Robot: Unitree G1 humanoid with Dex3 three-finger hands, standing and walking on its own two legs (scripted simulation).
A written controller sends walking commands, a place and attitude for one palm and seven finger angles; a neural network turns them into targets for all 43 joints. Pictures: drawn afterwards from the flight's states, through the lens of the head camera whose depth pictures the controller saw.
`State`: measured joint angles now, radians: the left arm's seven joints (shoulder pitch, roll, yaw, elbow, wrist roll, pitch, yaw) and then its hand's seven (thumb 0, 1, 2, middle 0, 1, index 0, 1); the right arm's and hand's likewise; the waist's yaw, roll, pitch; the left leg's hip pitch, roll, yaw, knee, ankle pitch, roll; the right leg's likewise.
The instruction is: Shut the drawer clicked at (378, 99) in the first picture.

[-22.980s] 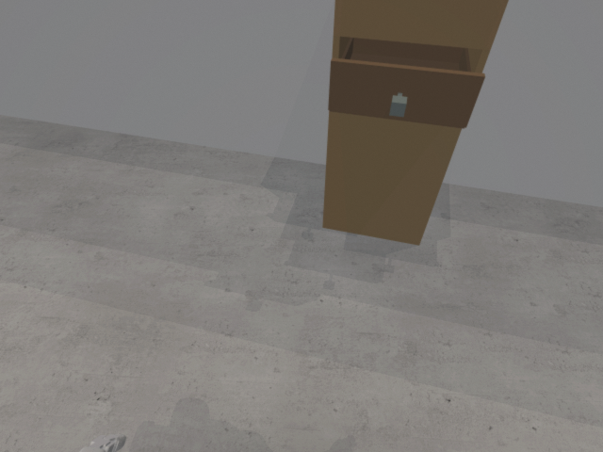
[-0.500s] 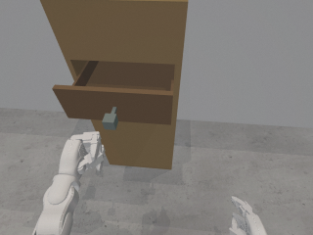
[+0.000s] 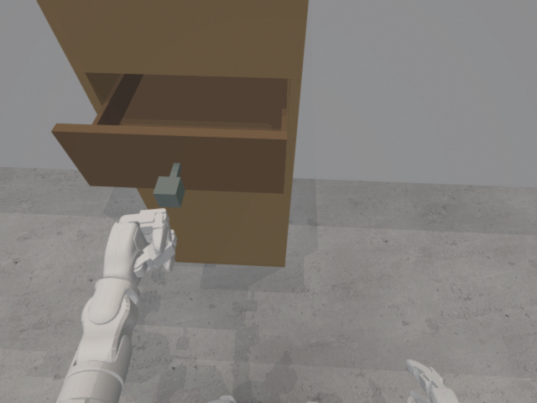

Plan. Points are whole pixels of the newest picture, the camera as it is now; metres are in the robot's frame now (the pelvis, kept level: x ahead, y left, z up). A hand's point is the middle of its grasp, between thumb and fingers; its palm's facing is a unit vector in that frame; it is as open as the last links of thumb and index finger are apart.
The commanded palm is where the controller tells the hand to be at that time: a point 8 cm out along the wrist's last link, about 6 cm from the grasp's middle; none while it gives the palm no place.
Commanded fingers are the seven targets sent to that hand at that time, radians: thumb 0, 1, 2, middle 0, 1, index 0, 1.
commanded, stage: bring the fist close to the handle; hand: left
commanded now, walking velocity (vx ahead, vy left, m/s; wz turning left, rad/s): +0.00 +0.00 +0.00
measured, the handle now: (172, 183) +0.46 +0.18 +0.03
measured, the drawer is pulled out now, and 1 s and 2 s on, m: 0.16 0.15 0.04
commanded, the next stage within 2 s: push the drawer shut in 0.56 s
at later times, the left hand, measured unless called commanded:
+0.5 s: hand (168, 244) +0.34 +0.17 +0.03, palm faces -0.04 -1.00 -0.01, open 3.3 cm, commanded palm +0.32 +0.21 +0.03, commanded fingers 0.00 0.90 0.90 -1.40 -1.60 -1.40 -1.60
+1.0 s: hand (173, 221) +0.38 +0.17 +0.03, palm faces -0.03 -1.00 -0.03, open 3.1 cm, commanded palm +0.37 +0.21 +0.03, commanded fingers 0.00 0.90 0.90 -1.40 -1.60 -1.40 -1.60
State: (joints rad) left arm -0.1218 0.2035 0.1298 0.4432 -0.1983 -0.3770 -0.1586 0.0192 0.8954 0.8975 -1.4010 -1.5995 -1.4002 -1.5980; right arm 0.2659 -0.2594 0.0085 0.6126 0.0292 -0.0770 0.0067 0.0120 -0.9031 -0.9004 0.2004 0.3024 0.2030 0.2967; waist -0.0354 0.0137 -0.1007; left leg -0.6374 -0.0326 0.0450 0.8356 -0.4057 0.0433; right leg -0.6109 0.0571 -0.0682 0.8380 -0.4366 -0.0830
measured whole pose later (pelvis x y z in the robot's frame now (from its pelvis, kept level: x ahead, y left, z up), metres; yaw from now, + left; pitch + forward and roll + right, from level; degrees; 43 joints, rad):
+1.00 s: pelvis -0.02 +0.03 -0.02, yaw +0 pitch +16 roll -2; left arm -0.45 0.23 0.13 0.74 -0.14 -0.43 -0.09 -0.01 0.87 0.92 -1.40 -1.60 -1.40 -1.60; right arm 0.29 -0.26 0.02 0.61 0.02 0.00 0.02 0.01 -0.90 -0.90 0.20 0.30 0.20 0.30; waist -0.07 0.02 -0.13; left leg -0.84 -0.03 0.04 1.01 -0.45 0.08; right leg -0.79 0.05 -0.08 0.97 -0.46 -0.05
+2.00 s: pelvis -0.02 +0.03 -0.04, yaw -1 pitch +23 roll -4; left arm -0.96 0.43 0.32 1.25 -0.07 -0.45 -0.13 -0.02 0.80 0.92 -1.40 -1.60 -1.40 -1.60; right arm 0.40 -0.27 0.03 0.65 -0.02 0.04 0.04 0.00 -0.90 -0.90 0.20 0.30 0.20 0.30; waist -0.19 0.04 -0.13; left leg -1.02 -0.01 0.03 1.08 -0.46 0.08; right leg -0.96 0.07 -0.10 1.01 -0.46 -0.06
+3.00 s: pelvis -0.05 +0.04 -0.06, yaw -1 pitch +28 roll -7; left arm -1.30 0.57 0.27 1.43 0.02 -0.36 -0.05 0.01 0.72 1.01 -1.40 -1.60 -1.40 -1.60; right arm 0.46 -0.29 0.08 0.67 -0.07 -0.03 0.04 0.00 -0.90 -0.90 0.20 0.30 0.21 0.30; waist -0.29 0.06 -0.11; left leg -1.23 -0.02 -0.02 1.17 -0.43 0.09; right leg -1.13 0.06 -0.16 1.06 -0.43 -0.05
